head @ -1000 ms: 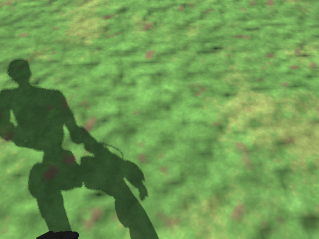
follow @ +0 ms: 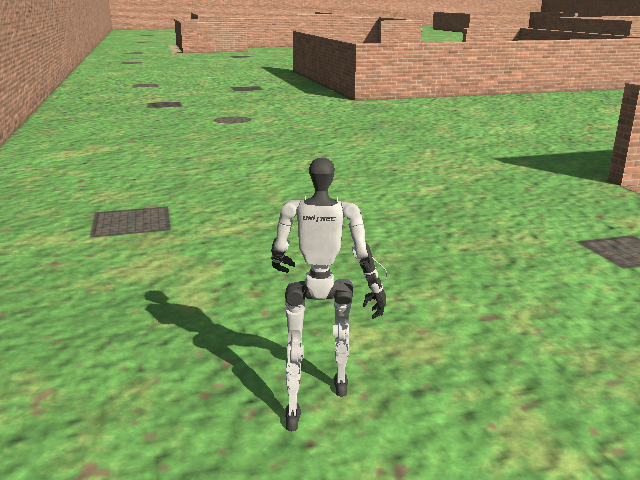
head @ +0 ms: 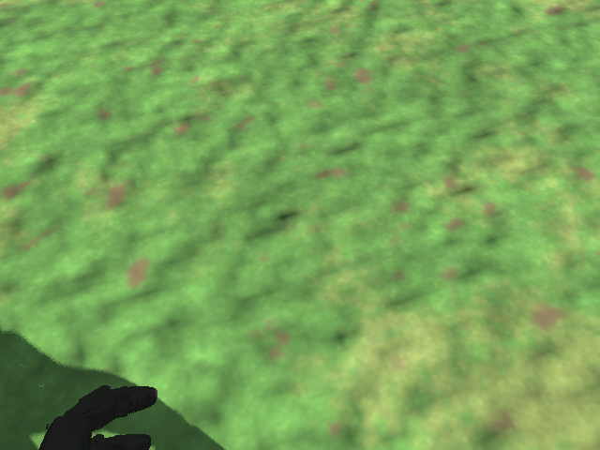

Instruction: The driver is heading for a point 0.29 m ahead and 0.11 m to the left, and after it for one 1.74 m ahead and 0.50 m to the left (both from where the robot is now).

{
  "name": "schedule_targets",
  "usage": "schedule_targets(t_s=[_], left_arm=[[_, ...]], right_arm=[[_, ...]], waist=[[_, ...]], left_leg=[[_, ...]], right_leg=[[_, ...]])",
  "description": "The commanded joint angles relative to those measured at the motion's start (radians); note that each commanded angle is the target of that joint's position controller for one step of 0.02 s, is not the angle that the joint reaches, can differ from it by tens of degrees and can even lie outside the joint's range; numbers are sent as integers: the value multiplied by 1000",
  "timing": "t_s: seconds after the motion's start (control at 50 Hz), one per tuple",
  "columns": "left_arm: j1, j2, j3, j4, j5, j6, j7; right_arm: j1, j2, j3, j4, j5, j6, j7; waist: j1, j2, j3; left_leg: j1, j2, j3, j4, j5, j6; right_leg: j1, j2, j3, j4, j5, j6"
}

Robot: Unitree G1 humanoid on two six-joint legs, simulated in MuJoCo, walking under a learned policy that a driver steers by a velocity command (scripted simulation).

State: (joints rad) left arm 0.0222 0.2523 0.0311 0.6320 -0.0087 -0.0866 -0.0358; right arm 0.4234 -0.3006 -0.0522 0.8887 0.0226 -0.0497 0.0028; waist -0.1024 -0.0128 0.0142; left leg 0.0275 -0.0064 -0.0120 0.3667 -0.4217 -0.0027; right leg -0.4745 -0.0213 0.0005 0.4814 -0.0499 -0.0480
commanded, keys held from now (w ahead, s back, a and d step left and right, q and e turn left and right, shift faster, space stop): w+q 0.80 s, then w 0.20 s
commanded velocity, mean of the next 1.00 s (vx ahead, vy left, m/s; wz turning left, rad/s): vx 0.50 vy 0.00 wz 0.45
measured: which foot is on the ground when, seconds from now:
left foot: down 0.00-0.02, up 0.04-0.52, down 0.54-1.00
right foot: down 0.00-0.52, up 0.54-0.98, down 1.00-1.00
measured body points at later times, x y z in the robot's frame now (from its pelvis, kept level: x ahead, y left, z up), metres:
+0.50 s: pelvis +0.26 +0.02 +0.00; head +0.29 +0.04 +0.45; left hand +0.21 +0.31 -0.13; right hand +0.52 -0.16 -0.09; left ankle +0.38 +0.16 -0.71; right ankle +0.12 -0.12 -0.73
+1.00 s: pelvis +0.55 +0.11 +0.00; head +0.56 +0.13 +0.45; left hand +0.63 +0.43 -0.07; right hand +0.72 -0.13 -0.11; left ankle +0.38 +0.15 -0.73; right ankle +0.72 +0.07 -0.72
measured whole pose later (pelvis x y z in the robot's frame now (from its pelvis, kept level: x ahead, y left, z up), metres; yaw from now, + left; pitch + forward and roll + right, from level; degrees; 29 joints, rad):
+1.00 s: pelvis +0.55 +0.11 +0.00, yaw +30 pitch +2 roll +1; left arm 0.04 0.28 0.04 0.71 0.00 -0.11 -0.03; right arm 0.37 -0.29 -0.07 0.75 0.02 -0.04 -0.01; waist -0.08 -0.03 0.01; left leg -0.03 -0.09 -0.17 0.43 -0.42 0.05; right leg -0.49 -0.01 0.03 0.47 0.01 0.00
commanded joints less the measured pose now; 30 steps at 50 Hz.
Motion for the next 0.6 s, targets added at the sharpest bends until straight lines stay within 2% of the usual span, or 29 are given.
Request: schedule_targets(t_s=[0.02, 0.04, 0.06, 0.08, 0.1, 0.12, 0.14, 0.16, 0.2, 0.24, 0.28, 0.34, 0.42, 0.44, 0.48, 0.5, 0.52, 0.54, 0.56, 0.58, 0.6], left_arm=[[415, 307, 108, 29, 27, -1, 23], [440, 236, 89, 37, 18, 6, 23], [379, 187, 70, 41, 11, 7, 24], [311, 157, 59, 39, 8, 6, 24], [250, 126, 49, 43, 10, 1, 20], [208, 103, 44, 46, 15, -9, 17], [181, 97, 45, 53, 19, -17, 15], [170, 96, 48, 62, 21, -26, 15], [169, 113, 56, 84, 26, -37, 19], [187, 125, 62, 107, 29, -37, 28], [193, 140, 65, 121, 27, -32, 36], [235, 170, 73, 145, 18, -21, 45], [291, 197, 84, 182, -3, 9, 48], [291, 206, 87, 186, -7, 18, 50], [273, 236, 95, 182, -13, 33, 57], [263, 246, 98, 179, -15, 42, 60], [246, 243, 93, 174, -19, 47, 64], [264, 203, 76, 157, 2, 39, 66], [360, 52, 28, 103, 33, 8, 47], [242, 137, 39, 94, -6, -32, 32], [147, 177, 50, 63, -40, -53, 25]], right_arm=[[42, -21, 16, -99, -17, -25, -4], [37, -61, 8, -83, -2, -40, -1], [-43, -140, -18, -103, 23, -43, 2], [-99, -137, -20, -117, 23, -41, 2], [-125, -124, -22, -120, 11, -34, -1], [-107, -110, -28, -112, 5, -19, -4], [-83, -86, -25, -103, 7, -5, -4], [-73, -64, -23, -98, 8, 7, -5], [-100, -53, -26, -113, 5, 20, -8], [-145, -47, -26, -131, 1, 20, -5], [-194, -35, -22, -146, -1, 13, 8], [-308, -14, -9, -187, -4, 9, 29], [-406, -20, -7, -249, -2, 10, 52], [-410, -27, -10, -261, -2, 11, 57], [-364, -59, -27, -271, -3, 16, 61], [-277, -89, -45, -256, 0, 19, 59], [-124, -139, -75, -219, 2, 21, 49], [28, -228, -111, -185, 4, 32, 26], [-19, -322, -118, -196, 11, 22, 22], [13, -232, -92, -223, 2, 8, 27], [-23, -182, -78, -215, -7, -5, 29]], waist=[[212, -184, -363], [228, -228, -414], [222, -152, -242], [193, -114, -146], [162, -88, -74], [126, -110, -41], [104, -116, -27], [91, -104, -19], [82, -73, 4], [90, -52, 19], [104, -44, 30], [150, -20, 65], [177, -16, 93], [169, -24, 87], [124, -62, 27], [71, -74, -28], [-16, -55, -108], [-72, 58, -201], [64, 292, -286], [-21, 158, -372], [-28, 115, -227]], left_leg=[[-607, 2, 14, 699, 217, 22], [-726, -16, -108, 855, -157, 21], [-800, 35, -123, 915, -99, 28], [-793, 80, -93, 889, -13, 29], [-764, 107, -84, 841, 52, 23], [-706, 133, -92, 804, 103, 18], [-655, 141, -90, 793, 136, 11], [-640, 141, -88, 788, 160, 4], [-675, 144, -102, 751, 230, -7], [-719, 141, -113, 661, 327, -14], [-708, 134, -87, 532, 432, -9], [-695, 123, -24, 384, 502, 5], [-743, 107, 23, 283, 413, 44], [-728, 93, 43, 270, 367, 59], [-611, 28, 105, 270, 261, 98], [-493, -15, 131, 267, 222, 123], [-267, -58, 132, 200, 275, 160], [41, 51, -73, 168, 287, 219], [351, 295, -649, 67, 126, 416], [388, 338, -803, -63, 33, 425], [289, 311, -655, -81, 112, 372]], right_leg=[[899, -352, 473, -10, -105, -215], [882, -405, 691, -133, -245, -244], [750, -369, 556, -163, -305, -198], [612, -328, 430, -194, -278, -170], [491, -288, 339, -238, -225, -155], [403, -255, 258, -278, -166, -141], [342, -239, 204, -311, -124, -137], [312, -235, 156, -332, -67, -142], [300, -235, 76, -355, 24, -146], [330, -231, 10, -361, 86, -145], [347, -213, -61, -365, 111, -128], [389, -226, -124, -373, 117, -118], [545, -270, -163, -313, 204, -102], [573, -276, -176, -277, 291, -93], [604, -274, -205, -142, 631, -69], [594, -262, -219, -6, 763, -55], [510, -225, -244, 200, 749, -24], [262, -179, -245, 508, 426, 24], [-190, 41, -126, 842, -520, 85], [-298, 39, 86, 923, -544, 65], [-365, -7, 88, 892, -446, 40]])
Keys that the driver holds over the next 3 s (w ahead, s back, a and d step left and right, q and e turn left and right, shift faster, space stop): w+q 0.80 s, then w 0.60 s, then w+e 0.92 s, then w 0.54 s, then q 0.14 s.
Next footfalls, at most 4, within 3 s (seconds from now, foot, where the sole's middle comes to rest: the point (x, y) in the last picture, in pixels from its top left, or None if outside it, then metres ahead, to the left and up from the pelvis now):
0.54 left None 0.41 0.17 -0.76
1.00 right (245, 332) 0.76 0.09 -0.76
1.54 left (100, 303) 0.88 0.45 -0.76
2.04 right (162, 194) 1.24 0.32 -0.76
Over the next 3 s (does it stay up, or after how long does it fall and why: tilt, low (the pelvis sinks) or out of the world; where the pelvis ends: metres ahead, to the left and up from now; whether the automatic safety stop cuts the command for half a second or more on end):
stays up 1.58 0.43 0.01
